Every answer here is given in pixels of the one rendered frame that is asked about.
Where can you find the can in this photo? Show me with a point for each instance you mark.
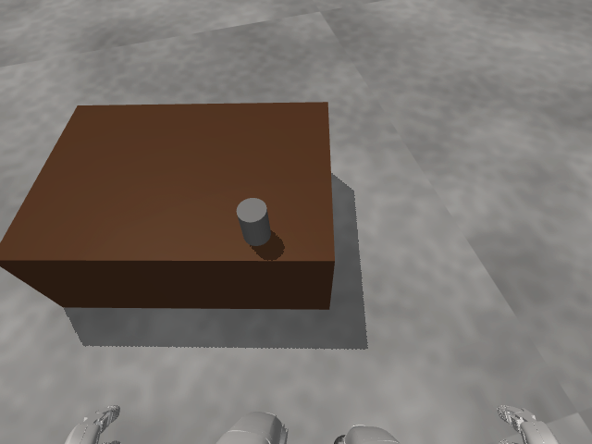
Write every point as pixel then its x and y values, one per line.
pixel 254 222

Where can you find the right robot hand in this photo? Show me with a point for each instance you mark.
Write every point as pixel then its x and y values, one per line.
pixel 525 423

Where can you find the left robot hand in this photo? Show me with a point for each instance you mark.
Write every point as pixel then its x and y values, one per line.
pixel 93 426

